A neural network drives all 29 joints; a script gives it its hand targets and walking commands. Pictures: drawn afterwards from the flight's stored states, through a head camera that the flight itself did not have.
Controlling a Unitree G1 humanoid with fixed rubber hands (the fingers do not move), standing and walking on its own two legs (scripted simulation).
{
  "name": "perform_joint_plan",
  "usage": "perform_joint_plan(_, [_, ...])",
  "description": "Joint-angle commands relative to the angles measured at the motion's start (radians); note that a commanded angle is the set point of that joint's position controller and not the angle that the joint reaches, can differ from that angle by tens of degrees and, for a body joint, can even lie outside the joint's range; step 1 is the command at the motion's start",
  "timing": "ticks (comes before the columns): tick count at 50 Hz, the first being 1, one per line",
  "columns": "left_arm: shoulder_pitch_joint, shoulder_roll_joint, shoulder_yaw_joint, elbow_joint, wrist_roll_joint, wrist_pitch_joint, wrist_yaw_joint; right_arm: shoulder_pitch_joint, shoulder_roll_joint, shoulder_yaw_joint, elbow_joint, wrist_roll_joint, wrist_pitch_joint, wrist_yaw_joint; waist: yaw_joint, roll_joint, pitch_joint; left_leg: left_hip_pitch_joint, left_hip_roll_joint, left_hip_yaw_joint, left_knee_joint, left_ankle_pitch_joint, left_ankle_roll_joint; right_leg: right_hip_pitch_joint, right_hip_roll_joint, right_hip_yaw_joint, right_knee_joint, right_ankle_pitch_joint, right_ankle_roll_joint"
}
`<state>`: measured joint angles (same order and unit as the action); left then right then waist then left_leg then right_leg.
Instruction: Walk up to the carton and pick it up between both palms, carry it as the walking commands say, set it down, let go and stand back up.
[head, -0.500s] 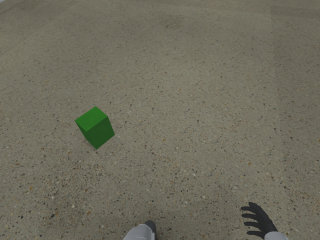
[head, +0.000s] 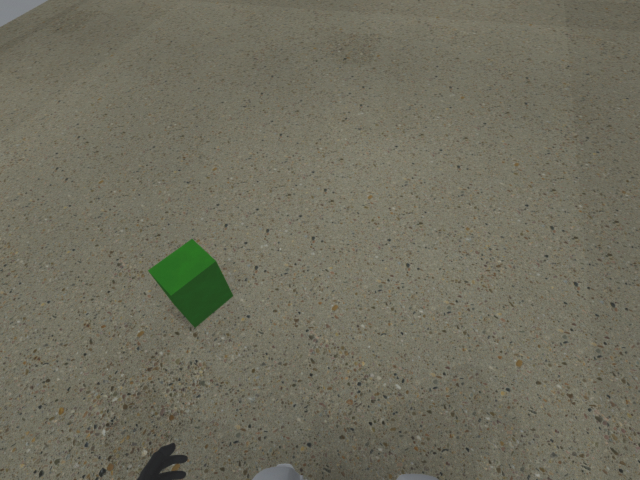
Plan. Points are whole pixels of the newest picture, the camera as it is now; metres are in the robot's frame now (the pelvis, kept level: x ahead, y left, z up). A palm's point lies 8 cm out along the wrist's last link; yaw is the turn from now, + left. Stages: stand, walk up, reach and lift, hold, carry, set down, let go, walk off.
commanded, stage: walk up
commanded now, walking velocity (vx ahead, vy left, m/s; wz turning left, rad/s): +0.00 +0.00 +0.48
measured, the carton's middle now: (193, 284) +0.81 +0.48 -0.65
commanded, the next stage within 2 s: none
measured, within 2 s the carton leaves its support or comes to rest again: neither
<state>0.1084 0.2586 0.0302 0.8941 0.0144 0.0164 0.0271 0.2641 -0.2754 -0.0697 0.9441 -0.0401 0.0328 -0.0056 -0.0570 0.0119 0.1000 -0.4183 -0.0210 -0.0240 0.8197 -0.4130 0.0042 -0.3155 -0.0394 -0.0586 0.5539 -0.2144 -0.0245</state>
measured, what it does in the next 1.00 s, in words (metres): walks ahead, turning left: left foot, then right foot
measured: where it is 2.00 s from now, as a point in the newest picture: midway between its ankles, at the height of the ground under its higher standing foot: (286, 381)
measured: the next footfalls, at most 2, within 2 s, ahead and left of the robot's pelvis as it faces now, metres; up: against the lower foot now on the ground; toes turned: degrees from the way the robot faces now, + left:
left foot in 0.32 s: +0.02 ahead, +0.16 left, +0.00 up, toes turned +16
right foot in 0.82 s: +0.22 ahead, -0.12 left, +0.00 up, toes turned +22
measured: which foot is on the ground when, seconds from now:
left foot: up 0.00-0.30, down 0.32-0.80, up 0.82-1.00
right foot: down 0.00-0.32, up 0.34-0.80, down 0.82-1.00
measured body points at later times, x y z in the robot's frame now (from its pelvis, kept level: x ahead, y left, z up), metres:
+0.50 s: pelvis +0.02 +0.04 +0.01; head +0.04 +0.09 +0.46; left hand +0.03 +0.33 -0.14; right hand +0.13 -0.22 -0.10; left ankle -0.02 +0.15 -0.73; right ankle +0.09 -0.12 -0.65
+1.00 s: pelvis +0.18 -0.02 +0.01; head +0.20 -0.05 +0.46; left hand +0.05 +0.22 -0.10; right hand +0.40 -0.20 -0.13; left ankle +0.09 +0.12 -0.64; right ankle +0.18 -0.14 -0.73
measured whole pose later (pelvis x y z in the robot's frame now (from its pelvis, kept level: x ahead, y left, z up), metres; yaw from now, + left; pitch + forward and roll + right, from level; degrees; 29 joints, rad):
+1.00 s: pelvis +0.18 -0.02 +0.01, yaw +30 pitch +1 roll +2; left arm 0.39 0.24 0.02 0.92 0.03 -0.08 -0.01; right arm 0.23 -0.29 -0.08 0.87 -0.03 0.00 0.06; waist 0.02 0.06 -0.03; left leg -0.56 0.05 -0.02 1.14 -0.18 0.00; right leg -0.10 -0.07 -0.13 0.38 -0.30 0.00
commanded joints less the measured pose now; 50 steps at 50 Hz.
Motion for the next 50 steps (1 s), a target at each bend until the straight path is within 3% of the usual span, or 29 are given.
perform_joint_plan(1, [0.002, 0.156, 0.047, -0.061, 0.004, -0.004, -0.005, -0.011, -0.080, -0.033, -0.104, 0.007, 0.014, 0.004, 0.029, -0.141, -0.112, -0.180, 0.079, -0.004, 0.209, -0.036, -0.032, 0.174, -0.327, 0.228, -0.199, 0.399, -0.092])
perform_joint_plan(3, [0.027, 0.136, 0.040, -0.062, 0.004, -0.009, -0.006, -0.004, -0.075, -0.034, -0.109, 0.012, 0.022, 0.013, 0.028, -0.148, -0.150, -0.152, 0.079, 0.030, 0.235, 0.018, -0.047, 0.179, -0.297, 0.150, -0.164, 0.508, -0.077])
perform_joint_plan(4, [0.049, 0.123, 0.041, -0.057, 0.001, -0.014, 0.000, -0.021, -0.060, -0.029, -0.103, 0.018, 0.017, 0.021, 0.031, -0.143, -0.173, -0.101, 0.060, 0.049, 0.259, 0.001, -0.056, 0.137, -0.290, 0.118, -0.168, 0.458, -0.100])
perform_joint_plan(8, [0.059, 0.147, 0.053, -0.072, 0.015, -0.005, -0.004, -0.124, -0.046, -0.005, -0.138, 0.020, 0.026, 0.033, 0.051, -0.203, -0.128, -0.084, 0.069, 0.069, 0.066, 0.010, -0.054, 0.119, -0.280, 0.076, -0.193, 0.219, -0.076])
perform_joint_plan(11, [0.074, 0.175, 0.065, -0.084, 0.021, 0.005, -0.008, -0.163, -0.043, 0.006, -0.145, 0.025, 0.027, 0.037, 0.069, -0.221, -0.134, -0.011, 0.047, 0.107, -0.061, 0.003, -0.047, 0.113, -0.300, 0.058, -0.189, 0.158, -0.081])
perform_joint_plan(13, [0.072, 0.187, 0.070, -0.089, 0.020, 0.013, -0.010, -0.152, -0.045, 0.010, -0.144, 0.027, 0.020, 0.036, 0.062, -0.218, -0.142, 0.056, 0.027, 0.131, -0.172, 0.041, -0.038, 0.105, -0.305, 0.036, -0.161, 0.121, -0.074])
perform_joint_plan(14, [0.075, 0.183, 0.072, -0.074, 0.018, 0.011, -0.014, -0.117, -0.047, 0.007, -0.131, 0.026, 0.016, 0.037, 0.040, -0.212, -0.150, 0.131, 0.013, 0.150, -0.270, 0.094, -0.023, 0.080, -0.283, 0.001, -0.122, 0.063, -0.058])
perform_joint_plan(15, [0.089, 0.160, 0.063, -0.060, 0.023, 0.008, -0.031, 0.022, -0.062, 0.006, -0.084, 0.026, 0.007, 0.033, 0.016, -0.223, -0.236, 0.343, 0.024, 0.136, -0.248, 0.085, 0.009, -0.045, -0.224, -0.043, -0.101, -0.347, -0.041])
perform_joint_plan(16, [0.071, 0.118, 0.048, -0.078, 0.027, 0.011, -0.039, 0.131, -0.145, -0.019, -0.046, 0.022, -0.002, 0.028, -0.043, -0.010, -0.211, 0.485, 0.160, -0.106, -0.382, -0.101, 0.064, -0.249, -0.139, -0.121, 0.159, -0.459, -0.002])
perform_joint_plan(17, [-0.029, 0.069, 0.028, -0.148, 0.028, 0.011, -0.049, 0.234, -0.285, -0.055, -0.047, 0.006, -0.011, 0.009, -0.114, 0.268, -0.149, 0.509, 0.469, -0.634, -0.626, -0.421, 0.169, -0.508, -0.023, -0.103, 0.474, -0.413, 0.046])
perform_joint_plan(18, [-0.085, 0.105, 0.045, -0.151, 0.038, 0.027, -0.050, 0.208, -0.322, -0.066, -0.057, 0.006, -0.010, -0.013, -0.084, 0.187, -0.014, 0.322, 0.519, -0.671, -0.682, -0.316, 0.183, -0.561, -0.071, 0.068, 0.564, -0.258, 0.056])
perform_joint_plan(19, [-0.025, 0.106, 0.048, -0.137, 0.029, 0.032, -0.055, 0.090, -0.271, -0.051, -0.075, 0.010, -0.010, -0.020, -0.004, 0.138, 0.033, 0.224, 0.442, -0.541, -0.636, -0.086, 0.135, -0.487, -0.070, 0.096, 0.558, -0.160, 0.072])
perform_joint_plan(20, [0.050, 0.103, 0.046, -0.113, 0.022, 0.034, -0.063, 0.011, -0.217, -0.040, -0.087, 0.016, -0.012, -0.017, 0.049, 0.127, 0.033, 0.209, 0.365, -0.395, -0.592, 0.095, 0.099, -0.427, -0.071, 0.103, 0.557, -0.091, 0.086])
perform_joint_plan(21, [0.088, 0.106, 0.047, -0.101, 0.024, 0.034, -0.067, 0.002, -0.187, -0.039, -0.096, 0.016, -0.019, -0.020, 0.060, 0.138, -0.007, 0.230, 0.318, -0.316, -0.568, 0.188, 0.087, -0.387, -0.065, 0.094, 0.560, -0.054, 0.094])
perform_joint_plan(24, [0.074, 0.088, 0.048, -0.112, 0.027, 0.039, -0.067, 0.069, -0.160, -0.035, -0.095, 0.017, -0.042, -0.022, 0.044, 0.166, -0.078, 0.266, 0.273, -0.228, -0.528, 0.411, 0.091, -0.336, -0.035, 0.056, 0.560, 0.004, 0.101])
perform_joint_plan(31, [-0.078, 0.057, 0.028, -0.185, 0.018, 0.040, -0.075, 0.221, -0.175, -0.048, -0.089, 0.010, -0.043, -0.042, -0.020, 0.209, -0.098, 0.362, 0.294, -0.269, -0.517, 0.583, 0.136, -0.367, -0.020, 0.039, 0.375, -0.011, 0.110])
perform_joint_plan(35, [-0.098, 0.064, 0.023, -0.207, 0.003, 0.034, -0.076, 0.190, -0.207, -0.063, -0.100, 0.008, -0.036, -0.051, -0.012, 0.238, -0.110, 0.294, 0.306, -0.292, -0.509, 0.538, 0.133, -0.227, -0.017, 0.055, 0.210, -0.053, 0.083])
perform_joint_plan(37, [-0.031, 0.068, 0.022, -0.191, -0.005, 0.024, -0.068, 0.127, -0.206, -0.061, -0.112, 0.007, -0.029, -0.045, 0.023, 0.253, -0.127, 0.191, 0.276, -0.288, -0.498, 0.442, 0.109, -0.037, 0.006, 0.035, 0.086, -0.078, 0.070])
perform_joint_plan(38, [0.040, 0.067, 0.023, -0.164, -0.004, 0.011, -0.063, 0.096, -0.197, -0.056, -0.111, 0.012, -0.028, -0.036, 0.057, 0.252, -0.141, 0.118, 0.255, -0.292, -0.501, 0.267, 0.101, 0.095, 0.017, 0.006, 0.014, -0.084, 0.063])
perform_joint_plan(39, [0.151, 0.073, 0.030, -0.121, 0.003, -0.011, -0.058, 0.067, -0.180, -0.049, -0.106, 0.017, -0.030, -0.023, 0.112, 0.191, -0.172, -0.002, 0.204, -0.283, -0.467, -0.066, 0.091, 0.293, -0.001, -0.012, -0.055, -0.048, 0.048])
perform_joint_plan(40, [0.295, 0.113, 0.048, -0.062, 0.006, -0.031, -0.052, 0.033, -0.146, -0.035, -0.120, 0.016, -0.031, -0.009, 0.185, -0.002, -0.202, -0.185, 0.095, -0.242, -0.250, -0.283, 0.071, 0.505, -0.066, 0.054, -0.096, -0.104, 0.045])
perform_joint_plan(41, [0.405, 0.188, 0.058, -0.031, 0.028, -0.055, -0.044, 0.023, -0.055, -0.010, -0.159, 0.009, -0.039, 0.000, 0.203, -0.260, -0.219, -0.273, 0.020, -0.123, 0.152, -0.279, 0.061, 0.523, -0.285, 0.239, -0.191, -0.371, 0.068])
perform_joint_plan(42, [0.408, 0.273, 0.074, -0.033, 0.019, -0.060, -0.033, -0.017, -0.016, -0.001, -0.200, 0.008, -0.054, 0.008, 0.205, -0.364, -0.156, -0.460, 0.041, -0.065, 0.369, -0.226, 0.030, 0.424, -0.519, 0.665, -0.434, -0.686, 0.027])
perform_joint_plan(43, [0.341, 0.273, 0.061, -0.046, 0.021, -0.067, -0.036, -0.060, -0.041, -0.009, -0.179, 0.003, -0.055, 0.017, 0.161, -0.222, -0.073, -0.457, 0.097, -0.111, 0.414, -0.076, 0.024, 0.287, -0.513, 0.693, -0.489, -0.704, -0.005])
perform_joint_plan(44, [0.257, 0.212, 0.044, -0.059, 0.024, -0.082, -0.043, -0.017, -0.049, -0.016, -0.148, -0.001, -0.059, 0.035, 0.098, -0.163, -0.015, -0.388, 0.116, -0.113, 0.403, 0.052, 0.016, 0.200, -0.416, 0.550, -0.478, -0.576, -0.004])
perform_joint_plan(45, [0.193, 0.151, 0.033, -0.063, 0.021, -0.093, -0.046, 0.032, -0.052, -0.023, -0.117, -0.002, -0.057, 0.051, 0.053, -0.134, 0.019, -0.316, 0.125, -0.101, 0.382, 0.147, 0.003, 0.151, -0.324, 0.388, -0.451, -0.414, 0.030])
perform_joint_plan(46, [0.179, 0.109, 0.023, -0.056, 0.019, -0.103, -0.043, 0.059, -0.051, -0.023, -0.096, 0.001, -0.050, 0.065, 0.038, -0.151, 0.024, -0.277, 0.115, -0.068, 0.367, 0.212, -0.001, 0.142, -0.262, 0.262, -0.428, -0.268, 0.045])
perform_joint_plan(48, [0.245, 0.076, 0.009, -0.015, 0.013, -0.121, -0.041, 0.040, -0.043, -0.021, -0.093, 0.004, -0.039, 0.076, 0.044, -0.194, 0.011, -0.258, 0.093, -0.023, 0.355, 0.272, 0.000, 0.173, -0.210, 0.136, -0.396, -0.061, 0.049])
perform_joint_plan(50, [0.328, 0.075, 0.007, 0.012, 0.010, -0.128, -0.036, -0.049, -0.036, -0.016, -0.121, 0.010, -0.033, 0.080, 0.074, -0.207, 0.012, -0.298, 0.090, -0.004, 0.314, 0.303, 0.000, 0.234, -0.222, 0.113, -0.396, 0.048, 0.020])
